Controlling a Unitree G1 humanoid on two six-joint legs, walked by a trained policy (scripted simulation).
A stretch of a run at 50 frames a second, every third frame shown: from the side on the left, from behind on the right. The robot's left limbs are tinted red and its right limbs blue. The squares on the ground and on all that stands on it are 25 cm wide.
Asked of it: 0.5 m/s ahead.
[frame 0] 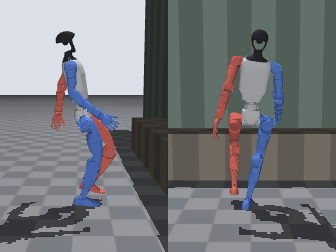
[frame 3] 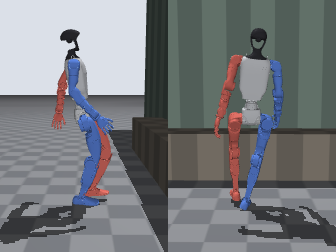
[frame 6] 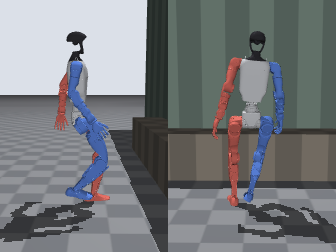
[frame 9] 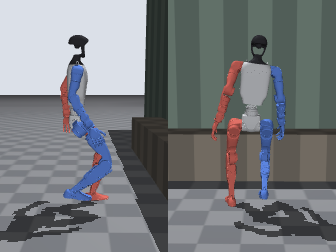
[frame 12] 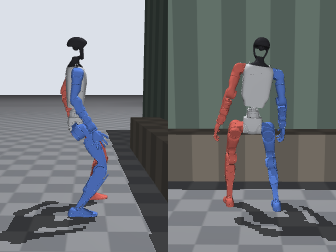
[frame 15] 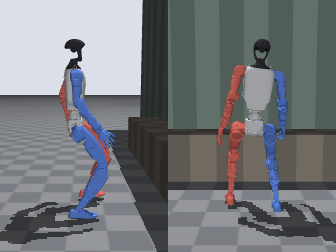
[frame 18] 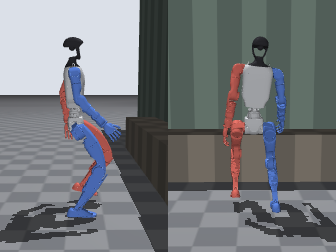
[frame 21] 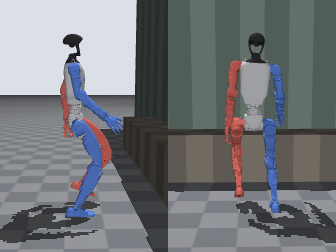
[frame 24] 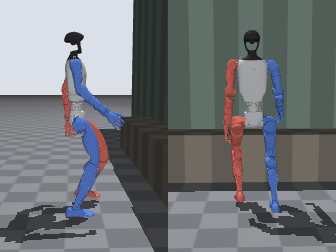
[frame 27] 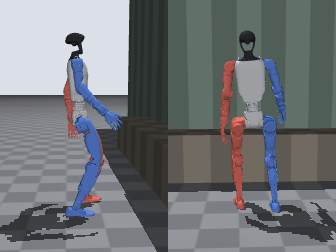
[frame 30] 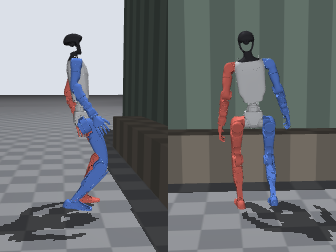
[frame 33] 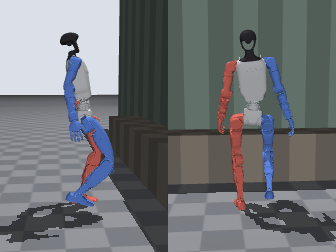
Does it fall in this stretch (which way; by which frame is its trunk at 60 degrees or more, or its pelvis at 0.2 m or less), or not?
no
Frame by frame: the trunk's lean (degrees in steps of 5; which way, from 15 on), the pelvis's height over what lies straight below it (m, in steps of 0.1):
0: 15 backward and to its right, 0.8
3: 10, 0.8
6: 5, 0.7
9: 5, 0.7
12: 10, 0.7
15: 5, 0.7
18: 5, 0.7
21: 5, 0.7
24: 5, 0.7
27: 5, 0.7
30: 10, 0.7
33: 15 backward, 0.8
